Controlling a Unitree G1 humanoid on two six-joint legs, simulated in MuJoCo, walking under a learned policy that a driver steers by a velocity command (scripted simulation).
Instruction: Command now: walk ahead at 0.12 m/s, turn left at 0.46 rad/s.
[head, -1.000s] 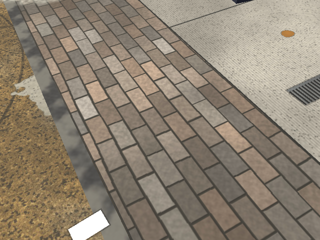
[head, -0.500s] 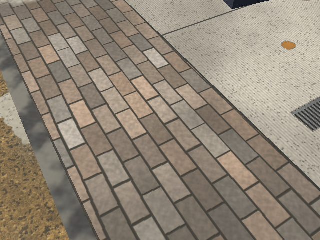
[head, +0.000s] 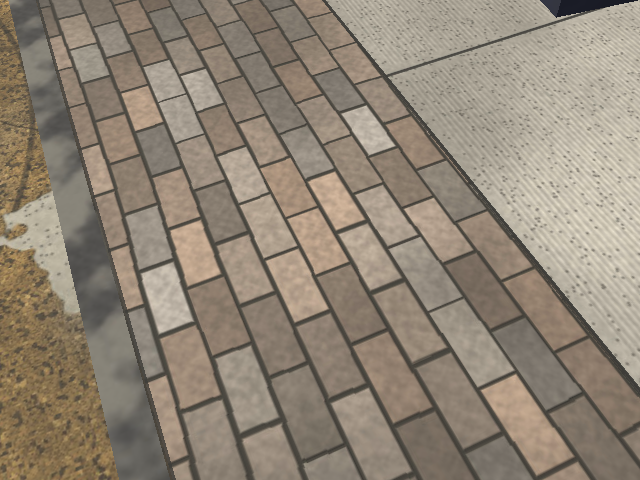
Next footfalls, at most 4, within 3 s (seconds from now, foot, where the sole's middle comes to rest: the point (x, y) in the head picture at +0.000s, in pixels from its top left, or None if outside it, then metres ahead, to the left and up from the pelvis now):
0.28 left None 0.07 0.13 -0.77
0.76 right None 0.17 -0.07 -0.77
1.12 left None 0.02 0.16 -0.77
1.48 right None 0.13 -0.07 -0.77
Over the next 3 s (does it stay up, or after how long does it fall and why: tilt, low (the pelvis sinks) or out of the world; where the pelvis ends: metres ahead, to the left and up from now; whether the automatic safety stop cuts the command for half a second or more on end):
stays up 0.64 0.30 0.00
